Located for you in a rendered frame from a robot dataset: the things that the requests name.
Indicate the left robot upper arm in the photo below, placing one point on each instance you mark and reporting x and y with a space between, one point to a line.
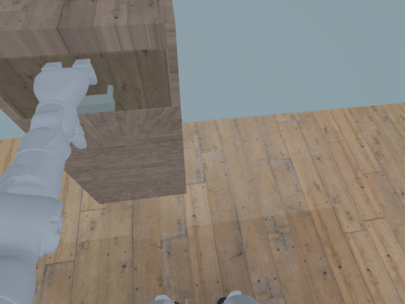
30 226

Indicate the left robot hand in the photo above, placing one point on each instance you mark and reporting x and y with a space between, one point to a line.
66 84

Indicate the robot shin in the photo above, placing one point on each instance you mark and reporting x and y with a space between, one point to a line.
162 297
234 293

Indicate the left robot shin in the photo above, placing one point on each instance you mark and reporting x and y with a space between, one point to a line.
162 297

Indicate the handle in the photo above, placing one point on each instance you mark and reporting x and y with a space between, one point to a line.
97 103

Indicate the cabinet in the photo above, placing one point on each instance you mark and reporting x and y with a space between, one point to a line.
130 155

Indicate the right robot shin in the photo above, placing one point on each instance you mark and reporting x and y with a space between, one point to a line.
234 293

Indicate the left robot forearm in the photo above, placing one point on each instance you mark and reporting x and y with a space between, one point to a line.
40 160

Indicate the drawer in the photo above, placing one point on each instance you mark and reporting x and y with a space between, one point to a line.
139 77

